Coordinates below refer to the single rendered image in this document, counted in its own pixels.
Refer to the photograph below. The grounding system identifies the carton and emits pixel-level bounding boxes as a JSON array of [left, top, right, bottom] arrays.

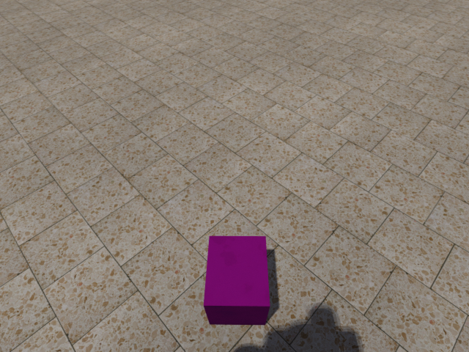
[[204, 236, 270, 325]]

